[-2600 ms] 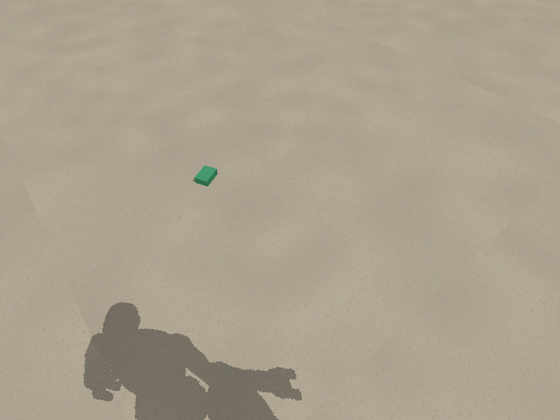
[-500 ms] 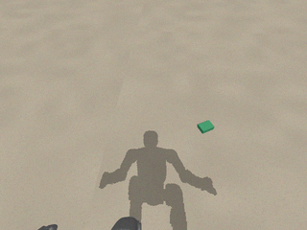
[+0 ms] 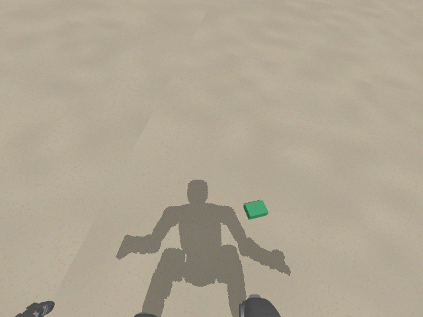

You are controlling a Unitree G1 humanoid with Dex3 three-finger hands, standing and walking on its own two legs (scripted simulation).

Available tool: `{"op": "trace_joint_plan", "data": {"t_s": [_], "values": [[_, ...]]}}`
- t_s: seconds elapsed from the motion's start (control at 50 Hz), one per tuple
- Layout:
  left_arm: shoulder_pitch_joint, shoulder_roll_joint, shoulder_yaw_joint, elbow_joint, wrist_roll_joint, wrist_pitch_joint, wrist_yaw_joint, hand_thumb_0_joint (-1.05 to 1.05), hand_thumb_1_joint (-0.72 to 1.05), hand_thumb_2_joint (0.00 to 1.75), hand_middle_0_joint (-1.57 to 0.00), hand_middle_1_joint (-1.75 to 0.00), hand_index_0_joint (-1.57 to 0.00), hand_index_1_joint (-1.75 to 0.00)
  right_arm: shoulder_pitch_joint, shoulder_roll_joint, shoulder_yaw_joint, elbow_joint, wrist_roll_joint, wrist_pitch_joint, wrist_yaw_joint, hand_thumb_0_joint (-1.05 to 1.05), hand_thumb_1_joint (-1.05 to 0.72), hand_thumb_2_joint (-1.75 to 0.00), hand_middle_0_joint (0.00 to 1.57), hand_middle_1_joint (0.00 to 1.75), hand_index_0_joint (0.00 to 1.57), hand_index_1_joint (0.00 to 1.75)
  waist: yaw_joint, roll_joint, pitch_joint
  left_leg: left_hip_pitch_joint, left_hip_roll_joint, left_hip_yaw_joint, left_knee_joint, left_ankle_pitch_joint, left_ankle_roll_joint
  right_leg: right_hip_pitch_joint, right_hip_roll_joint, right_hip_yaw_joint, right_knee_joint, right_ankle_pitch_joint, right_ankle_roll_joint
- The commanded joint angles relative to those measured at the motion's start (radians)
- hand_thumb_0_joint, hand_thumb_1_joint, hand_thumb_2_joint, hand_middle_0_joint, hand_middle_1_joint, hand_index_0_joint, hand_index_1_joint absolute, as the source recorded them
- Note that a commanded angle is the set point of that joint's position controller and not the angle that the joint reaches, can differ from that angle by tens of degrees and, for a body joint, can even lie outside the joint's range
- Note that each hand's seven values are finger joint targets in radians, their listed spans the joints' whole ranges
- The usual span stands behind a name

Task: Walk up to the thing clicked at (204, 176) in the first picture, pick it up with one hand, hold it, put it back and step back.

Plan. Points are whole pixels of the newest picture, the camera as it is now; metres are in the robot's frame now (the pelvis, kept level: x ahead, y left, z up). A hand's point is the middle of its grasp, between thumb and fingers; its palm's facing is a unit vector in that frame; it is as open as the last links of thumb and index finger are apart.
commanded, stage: walk up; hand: left
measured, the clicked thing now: (255, 209) +0.73 -0.31 -0.72
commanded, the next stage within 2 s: none
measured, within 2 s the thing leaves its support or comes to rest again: neither
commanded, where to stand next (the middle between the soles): +0.43 -0.70 m, yaw +19 degrees
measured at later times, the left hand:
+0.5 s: hand out of the picture +0.12 +0.08 -0.15, palm faces +0.15 -0.93 -0.33, open 7.4 cm
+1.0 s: hand (272, 282) +0.22 -0.14 -0.13, palm faces +0.22 -0.90 -0.37, open 7.4 cm
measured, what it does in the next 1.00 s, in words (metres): steps to the right: right foot, then left foot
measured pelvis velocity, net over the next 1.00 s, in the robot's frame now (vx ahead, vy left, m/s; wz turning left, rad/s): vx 0.24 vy -0.42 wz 0.24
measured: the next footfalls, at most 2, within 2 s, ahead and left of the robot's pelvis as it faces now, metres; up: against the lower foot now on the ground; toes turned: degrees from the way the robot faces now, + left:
right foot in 0.06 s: +0.14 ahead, -0.22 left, +0.00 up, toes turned -1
left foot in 0.46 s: +0.25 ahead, -0.09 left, +0.00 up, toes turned +14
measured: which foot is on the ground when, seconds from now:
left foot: down 0.00-0.08, up 0.10-0.44, down 0.46-0.82, up 0.84-1.00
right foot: up 0.00-0.04, down 0.06-0.46, up 0.48-0.80, down 0.82-1.00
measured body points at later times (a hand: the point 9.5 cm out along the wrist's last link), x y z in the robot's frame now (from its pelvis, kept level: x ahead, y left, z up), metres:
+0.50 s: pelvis +0.14 -0.20 +0.00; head +0.17 -0.16 +0.45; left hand +0.11 +0.13 -0.13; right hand +0.27 -0.52 -0.08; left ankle +0.21 -0.10 -0.70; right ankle +0.11 -0.25 -0.67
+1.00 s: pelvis +0.24 -0.42 +0.01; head +0.26 -0.40 +0.46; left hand +0.21 -0.09 -0.10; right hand +0.37 -0.77 -0.08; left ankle +0.27 -0.29 -0.65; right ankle +0.27 -0.53 -0.70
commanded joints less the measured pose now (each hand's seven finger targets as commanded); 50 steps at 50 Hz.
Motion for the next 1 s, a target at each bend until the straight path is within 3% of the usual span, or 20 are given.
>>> {"op": "trace_joint_plan", "data": {"t_s": [0.0, 0.04, 0.06, 0.08, 0.12, 0.18, 0.28, 0.38, 0.4, 0.44, 0.46, 0.56, 0.66, 0.72, 0.76, 0.8, 0.82, 0.84, 0.92, 0.98], "values": [[0.025, 0.144, 0.07, -0.092, -0.007, -0.036, 0.008, 0.0, 0.9, 0.9, -0.2, -0.3, -0.2, -0.3, -0.082, -0.399, -0.124, -0.051, -0.007, -0.013, -0.042, 0.0, -0.9, -0.9, 0.2, 0.3, 0.2, 0.3, 0.072, 0.36, -0.06, -0.145, 0.137, -0.202, -0.264, -0.134, 0.19, 0.191, 0.047, -0.088, -0.123, 0.005, -0.019], [0.33, 0.186, 0.103, 0.01, 0.002, -0.05, 0.031, 0.0, 0.9, 0.9, -0.2, -0.3, -0.2, -0.3, -0.178, -0.269, -0.079, -0.063, -0.012, 0.006, -0.057, 0.0, -0.9, -0.9, 0.2, 0.3, 0.2, 0.3, 0.268, 0.069, -0.143, -0.376, -0.02, 0.031, 0.247, -0.028, 0.105, 0.584, 0.097, -0.088, -0.378, 0.012, -0.009], [0.344, 0.311, 0.119, 0.002, 0.018, -0.062, 0.042, 0.0, 0.9, 0.9, -0.2, -0.3, -0.2, -0.3, -0.14, -0.14, -0.039, -0.08, 0.008, 0.01, -0.067, 0.0, -0.9, -0.9, 0.2, 0.3, 0.2, 0.3, 0.265, -0.304, -0.057, -0.646, -0.19, 0.094, 0.527, -0.293, 0.055, 0.54, -0.164, 0.385, -0.662, -0.244, -0.038], [0.094, 0.378, 0.114, -0.068, 0.001, -0.071, 0.056, 0.0, 0.9, 0.9, -0.2, -0.3, -0.2, -0.3, -0.098, -0.208, -0.071, -0.07, 0.003, 0.017, -0.094, 0.0, -0.9, -0.9, 0.2, 0.3, 0.2, 0.3, 0.115, -0.272, -0.037, -0.588, -0.096, 0.009, 0.616, -0.243, 0.055, 0.427, -0.28, 0.681, -0.837, -0.465, -0.151], [0.023, 0.276, 0.094, -0.081, -0.023, -0.074, 0.063, 0.0, 0.9, 0.9, -0.2, -0.3, -0.2, -0.3, -0.088, -0.281, -0.079, 0.021, 0.024, 0.011, -0.07, 0.0, -0.9, -0.9, 0.2, 0.3, 0.2, 0.3, 0.062, -0.023, 0.031, -0.485, -0.041, 0.009, 0.545, -0.051, 0.058, 0.342, -0.182, 0.422, -0.743, -0.384, -0.117], [-0.004, 0.193, 0.074, -0.06, -0.01, -0.083, 0.07, 0.0, 0.9, 0.9, -0.2, -0.3, -0.2, -0.3, 0.037, -0.257, -0.071, 0.104, 0.029, 0.006, -0.051, 0.0, -0.9, -0.9, 0.2, 0.3, 0.2, 0.3, 0.032, -0.05, 0.036, -0.342, -0.034, 0.07, 0.352, -0.004, 0.047, 0.34, -0.087, 0.15, -0.62, -0.06, -0.16], [0.052, 0.123, 0.046, -0.083, 0.001, -0.075, 0.068, 0.0, 0.9, 0.9, -0.2, -0.3, -0.2, -0.3, -0.005, -0.209, -0.056, 0.065, 0.024, 0.007, -0.044, 0.0, -0.9, -0.9, 0.2, 0.3, 0.2, 0.3, 0.075, -0.052, 0.015, -0.248, -0.072, 0.155, 0.115, 0.041, 0.052, 0.435, -0.104, 0.065, -0.595, 0.271, -0.201], [-0.016, 0.103, 0.024, -0.154, 0.005, -0.054, 0.066, 0.0, 0.9, 0.9, -0.2, -0.3, -0.2, -0.3, 0.149, -0.198, -0.063, 0.067, 0.036, 0.006, -0.055, 0.0, -0.9, -0.9, 0.2, 0.3, 0.2, 0.3, -0.023, 0.051, -0.061, 0.19, -0.086, 0.187, -0.168, 0.272, 0.091, 0.256, -0.051, -0.075, -0.366, 0.512, -0.119], [0.002, 0.076, 0.014, -0.166, -0.001, -0.058, 0.067, 0.0, 0.9, 0.9, -0.2, -0.3, -0.2, -0.3, 0.216, -0.229, -0.081, 0.073, 0.025, 0.006, -0.066, 0.0, -0.9, -0.9, 0.2, 0.3, 0.2, 0.3, -0.062, 0.134, -0.095, 0.352, -0.045, 0.123, -0.227, 0.298, 0.111, 0.153, -0.003, -0.127, -0.2, 0.507, -0.074], [0.083, 0.064, 0.014, -0.171, 0.009, -0.047, 0.069, 0.0, 0.9, 0.9, -0.2, -0.3, -0.2, -0.3, 0.224, -0.364, -0.132, 0.01, 0.006, 0.013, -0.093, 0.0, -0.9, -0.9, 0.2, 0.3, 0.2, 0.3, -0.062, 0.281, -0.157, 0.497, 0.387, -0.593, -0.391, 0.044, 0.307, -0.187, 0.13, -0.052, 0.256, -0.16, 0.042], [0.101, 0.176, 0.036, -0.162, 0.01, -0.027, 0.07, 0.0, 0.9, 0.9, -0.2, -0.3, -0.2, -0.3, 0.142, -0.399, -0.133, -0.026, 0.046, 0.016, -0.1, 0.0, -0.9, -0.9, 0.2, 0.3, 0.2, 0.3, -0.057, 0.148, -0.181, 0.428, 0.488, -0.735, -0.441, -0.029, 0.395, -0.211, 0.108, 0.063, 0.402, -0.196, 0.055], [0.107, 0.158, 0.058, -0.089, 0.001, -0.014, 0.049, 0.0, 0.9, 0.9, -0.2, -0.3, -0.2, -0.3, -0.058, -0.313, -0.095, -0.023, 0.015, -0.005, -0.082, 0.0, -0.9, -0.9, 0.2, 0.3, 0.2, 0.3, 0.029, 0.186, -0.016, -0.04, 0.215, -0.215, -0.378, -0.062, 0.252, -0.018, 0.032, 0.06, 0.323, -0.009, -0.002], [0.05, 0.142, 0.063, -0.084, -0.002, 0.002, 0.022, 0.0, 0.9, 0.9, -0.2, -0.3, -0.2, -0.3, -0.05, -0.399, -0.118, -0.001, -0.017, -0.009, -0.062, 0.0, -0.9, -0.9, 0.2, 0.3, 0.2, 0.3, 0.002, 0.307, -0.009, -0.09, 0.161, -0.197, -0.382, -0.359, 0.223, -0.015, 0.039, -0.025, 0.106, -0.065, 0.004], [0.053, 0.142, 0.068, -0.077, -0.003, 0.001, 0.024, 0.0, 0.9, 0.9, -0.2, -0.3, -0.2, -0.3, -0.061, -0.423, -0.128, 0.012, -0.023, -0.002, -0.061, 0.0, -0.9, -0.9, 0.2, 0.3, 0.2, 0.3, 0.005, 0.351, -0.051, -0.073, 0.177, -0.209, -0.34, -0.318, 0.213, 0.028, 0.042, -0.056, 0.007, -0.083, 0.002], [0.155, 0.127, 0.076, -0.045, -0.008, -0.003, 0.029, 0.0, 0.9, 0.9, -0.2, -0.3, -0.2, -0.3, -0.162, -0.418, -0.122, 0.006, -0.022, 0.013, -0.061, 0.0, -0.9, -0.9, 0.2, 0.3, 0.2, 0.3, 0.097, 0.355, -0.073, -0.201, 0.156, -0.103, -0.274, -0.239, 0.158, 0.251, 0.068, -0.12, -0.181, 0.005, -0.016], [0.371, 0.196, 0.105, 0.045, 0.015, -0.016, 0.047, 0.0, 0.9, 0.9, -0.2, -0.3, -0.2, -0.3, -0.176, -0.241, -0.067, 0.011, -0.026, 0.037, -0.068, 0.0, -0.9, -0.9, 0.2, 0.3, 0.2, 0.3, 0.229, -0.085, -0.074, -0.47, -0.051, 0.16, 0.288, -0.299, 0.064, 0.499, 0.073, -0.015, -0.479, -0.138, -0.027], [0.265, 0.309, 0.115, -0.015, 0.017, -0.029, 0.058, 0.0, 0.9, 0.9, -0.2, -0.3, -0.2, -0.3, -0.185, -0.185, -0.054, -0.028, -0.006, 0.036, -0.082, 0.0, -0.9, -0.9, 0.2, 0.3, 0.2, 0.3, 0.182, -0.272, 0.013, -0.63, -0.158, 0.124, 0.482, -0.315, 0.032, 0.371, -0.151, 0.502, -0.739, -0.279, -0.122], [0.071, 0.348, 0.114, -0.076, -0.002, -0.041, 0.071, 0.0, 0.9, 0.9, -0.2, -0.3, -0.2, -0.3, -0.197, -0.224, -0.075, -0.016, 0.002, 0.035, -0.101, 0.0, -0.9, -0.9, 0.2, 0.3, 0.2, 0.3, 0.092, -0.164, 0.063, -0.574, -0.074, -0.007, 0.522, -0.222, 0.033, 0.308, -0.22, 0.622, -0.814, -0.354, -0.176], [0.016, 0.214, 0.079, -0.066, -0.001, -0.046, 0.08, 0.0, 0.9, 0.9, -0.2, -0.3, -0.2, -0.3, -0.042, -0.26, -0.066, 0.121, 0.026, 0.016, -0.077, 0.0, -0.9, -0.9, 0.2, 0.3, 0.2, 0.3, 0.035, -0.096, 0.034, -0.363, -0.042, 0.077, 0.339, -0.081, 0.041, 0.343, -0.083, 0.224, -0.568, 0.061, -0.202], [0.018, 0.158, 0.049, -0.083, 0.004, -0.046, 0.078, 0.0, 0.9, 0.9, -0.2, -0.3, -0.2, -0.3, 0.0, -0.224, -0.06, 0.123, 0.02, 0.01, -0.062, 0.0, -0.9, -0.9, 0.2, 0.3, 0.2, 0.3, 0.036, -0.096, 0.017, -0.22, -0.054, 0.157, 0.162, -0.066, 0.053, 0.347, -0.087, 0.163, -0.549, 0.252, -0.257]]}}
